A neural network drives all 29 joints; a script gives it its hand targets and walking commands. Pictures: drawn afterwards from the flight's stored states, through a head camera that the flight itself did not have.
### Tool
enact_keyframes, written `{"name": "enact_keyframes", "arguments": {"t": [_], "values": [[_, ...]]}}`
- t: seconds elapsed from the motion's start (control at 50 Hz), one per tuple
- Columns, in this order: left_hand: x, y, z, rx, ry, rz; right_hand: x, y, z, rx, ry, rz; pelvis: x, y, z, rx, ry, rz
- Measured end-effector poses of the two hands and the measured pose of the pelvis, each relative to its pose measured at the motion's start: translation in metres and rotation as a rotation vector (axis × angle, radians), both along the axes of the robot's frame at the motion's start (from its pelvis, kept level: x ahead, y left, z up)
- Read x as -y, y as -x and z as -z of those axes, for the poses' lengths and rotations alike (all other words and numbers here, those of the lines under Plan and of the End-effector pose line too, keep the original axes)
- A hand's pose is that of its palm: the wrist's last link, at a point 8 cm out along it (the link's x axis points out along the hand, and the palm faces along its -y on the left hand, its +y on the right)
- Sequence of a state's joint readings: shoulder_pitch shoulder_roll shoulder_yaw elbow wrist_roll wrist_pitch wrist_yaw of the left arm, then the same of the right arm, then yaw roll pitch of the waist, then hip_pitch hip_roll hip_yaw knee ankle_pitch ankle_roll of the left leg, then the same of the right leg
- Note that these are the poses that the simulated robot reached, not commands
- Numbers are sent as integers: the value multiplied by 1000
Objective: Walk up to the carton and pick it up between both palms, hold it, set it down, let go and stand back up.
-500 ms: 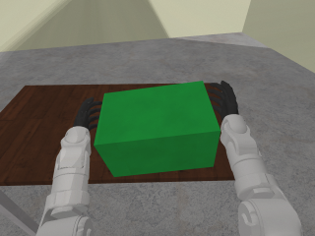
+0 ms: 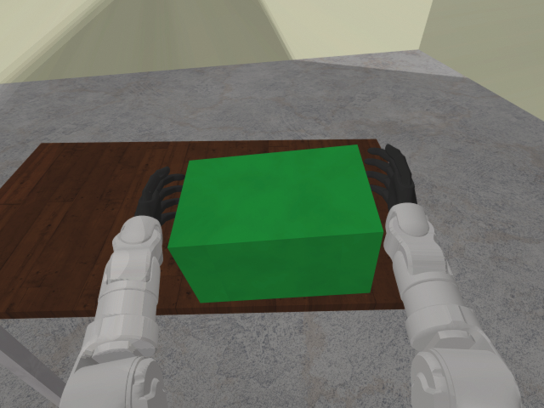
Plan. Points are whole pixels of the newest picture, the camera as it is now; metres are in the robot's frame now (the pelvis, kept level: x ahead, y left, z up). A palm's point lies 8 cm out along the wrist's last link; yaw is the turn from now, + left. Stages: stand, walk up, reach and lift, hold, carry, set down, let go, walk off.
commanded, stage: set down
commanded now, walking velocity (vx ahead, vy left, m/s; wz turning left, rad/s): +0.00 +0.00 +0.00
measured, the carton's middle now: (277, 225) +0.41 +0.00 +0.08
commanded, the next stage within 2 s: none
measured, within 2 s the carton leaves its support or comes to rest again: neither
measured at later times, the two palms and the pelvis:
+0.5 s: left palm (155, 223) +0.39 +0.19 +0.10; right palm (392, 211) +0.39 -0.18 +0.12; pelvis +0.01 +0.00 +0.00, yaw +0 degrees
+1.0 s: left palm (161, 226) +0.41 +0.19 +0.08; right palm (390, 219) +0.39 -0.18 +0.10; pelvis +0.02 +0.00 +0.00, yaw +0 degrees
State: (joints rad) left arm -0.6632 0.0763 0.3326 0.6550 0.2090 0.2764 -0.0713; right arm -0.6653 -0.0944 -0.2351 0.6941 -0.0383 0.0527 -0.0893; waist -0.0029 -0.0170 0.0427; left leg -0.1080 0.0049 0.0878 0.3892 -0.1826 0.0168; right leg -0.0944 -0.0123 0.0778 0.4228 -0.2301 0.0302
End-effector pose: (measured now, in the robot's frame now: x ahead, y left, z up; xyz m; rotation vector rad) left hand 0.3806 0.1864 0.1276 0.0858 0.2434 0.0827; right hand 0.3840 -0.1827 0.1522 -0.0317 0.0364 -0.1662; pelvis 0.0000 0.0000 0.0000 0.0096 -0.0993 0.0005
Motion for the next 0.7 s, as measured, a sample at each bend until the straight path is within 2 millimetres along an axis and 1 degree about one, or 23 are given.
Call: {"name": "enact_keyframes", "arguments": {"t": [0.18,0.42,0.7], "values": [[-2,-8,11,-20,-4,5,-2,-6,11,-21,2,6,0,-7,0,-10,0,0],[-3,-12,24,-42,-7,19,-2,-5,25,-44,0,23,0,-10,0,-15,0,0],[0,-19,31,-52,1,36,0,-4,35,-56,-4,43,0,-11,0,-17,0,0]]}}
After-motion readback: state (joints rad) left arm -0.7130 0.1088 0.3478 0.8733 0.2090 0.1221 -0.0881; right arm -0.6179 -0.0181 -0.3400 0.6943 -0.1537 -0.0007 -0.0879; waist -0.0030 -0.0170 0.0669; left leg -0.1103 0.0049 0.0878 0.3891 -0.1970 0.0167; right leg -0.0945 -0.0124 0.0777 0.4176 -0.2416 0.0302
